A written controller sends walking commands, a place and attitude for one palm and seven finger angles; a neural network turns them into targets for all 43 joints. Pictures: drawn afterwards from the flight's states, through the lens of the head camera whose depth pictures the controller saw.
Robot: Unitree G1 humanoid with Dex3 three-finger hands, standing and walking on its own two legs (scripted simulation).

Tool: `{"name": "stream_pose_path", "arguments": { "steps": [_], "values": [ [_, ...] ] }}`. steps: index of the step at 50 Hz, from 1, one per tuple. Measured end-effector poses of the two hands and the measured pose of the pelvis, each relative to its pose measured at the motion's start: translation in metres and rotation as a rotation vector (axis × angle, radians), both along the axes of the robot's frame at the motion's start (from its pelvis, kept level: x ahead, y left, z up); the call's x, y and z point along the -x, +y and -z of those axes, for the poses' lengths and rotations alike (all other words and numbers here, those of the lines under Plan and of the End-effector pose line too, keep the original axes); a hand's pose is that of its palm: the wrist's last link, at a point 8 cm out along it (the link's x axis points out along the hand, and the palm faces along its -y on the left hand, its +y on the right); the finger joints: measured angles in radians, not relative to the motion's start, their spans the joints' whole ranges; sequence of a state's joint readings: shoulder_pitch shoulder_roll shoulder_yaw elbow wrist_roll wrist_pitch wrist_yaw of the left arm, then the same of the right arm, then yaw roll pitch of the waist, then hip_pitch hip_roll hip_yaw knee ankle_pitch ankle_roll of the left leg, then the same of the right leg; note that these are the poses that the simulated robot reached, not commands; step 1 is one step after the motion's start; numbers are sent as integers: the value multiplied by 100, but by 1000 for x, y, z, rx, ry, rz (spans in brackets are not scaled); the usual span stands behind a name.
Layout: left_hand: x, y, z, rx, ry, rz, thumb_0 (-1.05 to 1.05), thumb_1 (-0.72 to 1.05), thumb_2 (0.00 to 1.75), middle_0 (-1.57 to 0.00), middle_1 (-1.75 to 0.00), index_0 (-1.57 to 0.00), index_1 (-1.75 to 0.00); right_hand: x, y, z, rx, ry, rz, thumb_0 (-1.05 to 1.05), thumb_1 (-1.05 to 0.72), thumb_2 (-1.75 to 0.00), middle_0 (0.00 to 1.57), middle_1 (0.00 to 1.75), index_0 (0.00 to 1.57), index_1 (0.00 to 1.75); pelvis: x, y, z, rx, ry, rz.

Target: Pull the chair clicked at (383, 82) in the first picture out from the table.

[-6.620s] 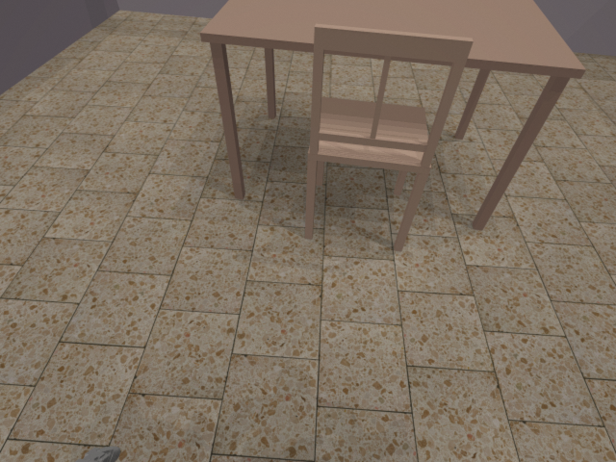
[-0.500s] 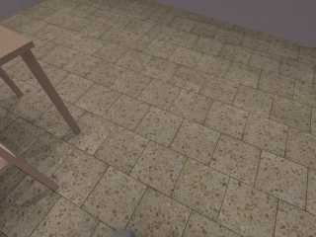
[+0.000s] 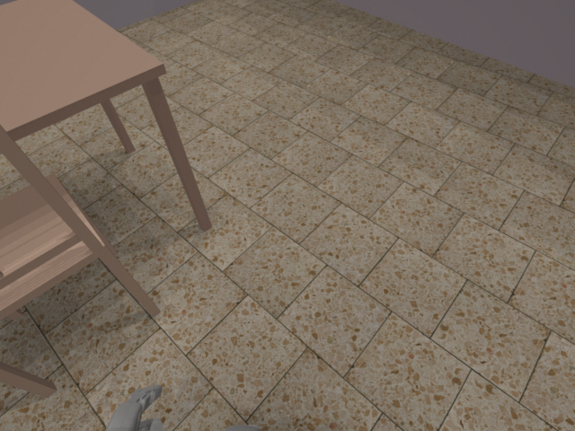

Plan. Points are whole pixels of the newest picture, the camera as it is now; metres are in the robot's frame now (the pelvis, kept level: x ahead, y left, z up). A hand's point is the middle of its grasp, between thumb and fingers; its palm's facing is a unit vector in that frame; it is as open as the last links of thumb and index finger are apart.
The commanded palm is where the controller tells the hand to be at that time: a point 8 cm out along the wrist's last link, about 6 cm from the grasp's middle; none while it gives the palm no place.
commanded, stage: turn to face it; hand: left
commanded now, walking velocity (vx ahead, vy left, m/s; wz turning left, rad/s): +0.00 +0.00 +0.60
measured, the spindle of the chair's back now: out of the picture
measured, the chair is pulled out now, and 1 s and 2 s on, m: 0.00 0.00 0.00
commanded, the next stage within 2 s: take the last steps up to it in 1.12 s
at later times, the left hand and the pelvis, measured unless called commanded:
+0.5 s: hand out of the picture -0.02 +0.28 -0.17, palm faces +0.34 -0.91 -0.25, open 7.4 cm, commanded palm none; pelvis +0.00 +0.05 +0.01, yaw +18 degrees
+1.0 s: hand out of the picture -0.01 +0.22 -0.13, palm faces +0.53 -0.79 -0.29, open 7.4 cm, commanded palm none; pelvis +0.01 +0.00 +0.01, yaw +34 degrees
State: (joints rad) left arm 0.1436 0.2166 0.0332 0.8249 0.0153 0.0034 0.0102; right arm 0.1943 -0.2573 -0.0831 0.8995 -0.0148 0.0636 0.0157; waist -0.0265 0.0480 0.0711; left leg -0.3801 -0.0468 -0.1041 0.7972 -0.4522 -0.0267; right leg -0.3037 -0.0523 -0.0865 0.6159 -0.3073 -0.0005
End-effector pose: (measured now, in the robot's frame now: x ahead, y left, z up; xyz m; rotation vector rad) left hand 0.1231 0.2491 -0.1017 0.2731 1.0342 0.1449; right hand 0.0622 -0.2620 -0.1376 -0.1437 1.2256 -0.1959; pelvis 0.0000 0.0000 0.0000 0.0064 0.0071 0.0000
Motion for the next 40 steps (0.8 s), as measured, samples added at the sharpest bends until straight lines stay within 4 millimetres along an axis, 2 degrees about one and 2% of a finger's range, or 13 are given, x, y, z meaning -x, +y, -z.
{"name": "stream_pose_path", "arguments": {
  "steps": [5,10,14,18,21,25,31,35,40],
  "values": [
    [29,-7,-5,10,30,-75,0,91,90,-20,-30,-20,-30,-7,-4,-3,-11,45,-58,1,-90,-89,20,30,20,30,-1,-4,-8,-14,-13,-71],
    [64,0,3,33,90,-157,0,90,90,-20,-30,-20,-30,-25,7,-10,-9,69,-135,1,-90,-89,20,30,20,30,-3,0,-12,-23,-10,-140],
    [99,17,17,55,145,-240,0,90,90,-20,-30,-20,-30,-52,28,-15,13,52,-223,1,-90,-89,20,30,20,30,-2,12,-8,-15,-3,-192],
    [138,44,41,80,204,-334,0,90,90,-20,-30,-20,-30,-86,57,-17,52,-18,-315,1,-90,-89,20,30,20,30,-2,31,6,3,3,-245],
    [158,59,45,77,257,-387,1,91,90,-20,-30,-20,-30,-100,75,-26,67,-69,-357,1,-90,-89,20,30,20,30,0,39,4,13,0,-264],
    [160,72,34,79,231,-430,1,91,90,-20,-30,-19,-30,-105,90,-39,82,-76,-397,1,-90,-89,20,30,20,30,0,46,-7,31,-4,-309],
    [145,77,18,72,128,-465,1,91,90,-19,-30,-19,-30,-104,100,-40,65,-45,-446,1,-90,-89,21,30,21,30,0,47,-15,36,-5,-378],
    [132,73,10,59,74,-479,1,91,90,-20,-30,-19,-30,-104,97,-34,45,-24,-463,1,-90,-89,21,30,21,30,-1,40,-15,29,-4,-422],
    [118,57,0,32,14,-497,1,91,90,-20,-30,-19,-30,-105,83,-18,19,14,-484,1,-90,-89,21,30,21,30,-6,23,-11,15,-1,-478]
  ]
}}
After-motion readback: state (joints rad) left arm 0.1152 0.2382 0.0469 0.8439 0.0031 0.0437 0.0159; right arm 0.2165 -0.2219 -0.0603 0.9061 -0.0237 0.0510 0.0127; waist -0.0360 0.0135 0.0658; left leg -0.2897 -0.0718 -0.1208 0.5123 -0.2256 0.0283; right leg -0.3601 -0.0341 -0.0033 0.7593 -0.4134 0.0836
